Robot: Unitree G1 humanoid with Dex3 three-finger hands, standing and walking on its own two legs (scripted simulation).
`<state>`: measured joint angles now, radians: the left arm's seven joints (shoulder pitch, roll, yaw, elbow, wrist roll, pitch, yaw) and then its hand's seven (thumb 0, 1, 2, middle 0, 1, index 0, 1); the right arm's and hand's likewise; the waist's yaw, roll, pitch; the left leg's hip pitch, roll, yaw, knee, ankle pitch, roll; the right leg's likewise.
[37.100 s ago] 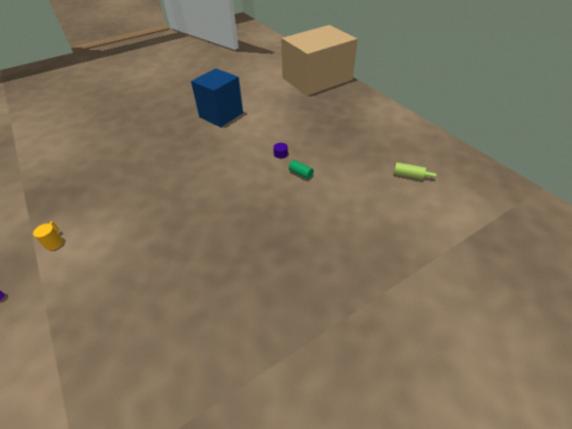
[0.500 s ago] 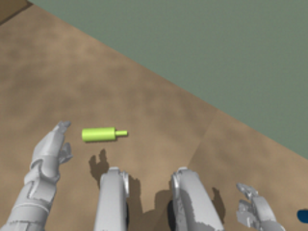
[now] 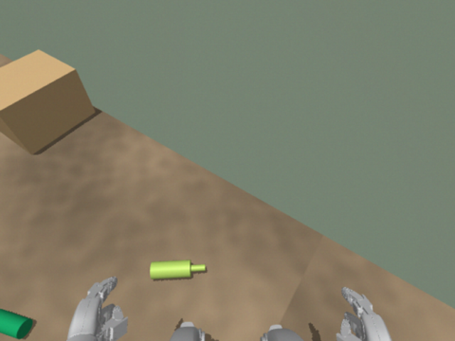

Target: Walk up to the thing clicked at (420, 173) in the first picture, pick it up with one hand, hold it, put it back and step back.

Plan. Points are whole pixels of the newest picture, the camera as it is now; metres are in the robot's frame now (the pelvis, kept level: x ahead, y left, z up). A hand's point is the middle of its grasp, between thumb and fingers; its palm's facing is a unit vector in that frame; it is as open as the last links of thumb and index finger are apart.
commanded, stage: home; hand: left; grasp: from above
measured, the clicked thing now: (178, 268) +0.48 +0.17 -0.65
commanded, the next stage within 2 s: none
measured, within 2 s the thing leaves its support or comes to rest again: neither
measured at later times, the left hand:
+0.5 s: hand (117, 337) +0.18 +0.18 -0.01, palm faces +0.07 -0.98 -0.19, open 7.4 cm
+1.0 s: hand (119, 335) +0.18 +0.17 -0.01, palm faces +0.06 -0.98 -0.20, open 7.4 cm
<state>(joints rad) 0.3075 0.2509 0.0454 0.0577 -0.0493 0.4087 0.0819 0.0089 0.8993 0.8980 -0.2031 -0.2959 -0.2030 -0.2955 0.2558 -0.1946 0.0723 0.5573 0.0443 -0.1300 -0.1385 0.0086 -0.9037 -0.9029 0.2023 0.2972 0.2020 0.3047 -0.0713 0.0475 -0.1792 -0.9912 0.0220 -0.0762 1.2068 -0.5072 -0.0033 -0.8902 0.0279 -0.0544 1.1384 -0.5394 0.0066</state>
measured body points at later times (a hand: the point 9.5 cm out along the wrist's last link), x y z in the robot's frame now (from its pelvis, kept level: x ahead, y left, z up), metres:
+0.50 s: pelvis +0.03 -0.01 +0.04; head +0.04 +0.00 +0.49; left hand +0.17 +0.23 +0.00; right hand +0.20 -0.24 -0.01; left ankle +0.04 +0.11 -0.64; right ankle +0.01 -0.13 -0.64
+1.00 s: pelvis +0.02 -0.01 +0.04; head +0.04 +0.00 +0.49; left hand +0.17 +0.23 +0.00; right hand +0.18 -0.25 -0.03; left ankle +0.04 +0.11 -0.64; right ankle +0.01 -0.13 -0.64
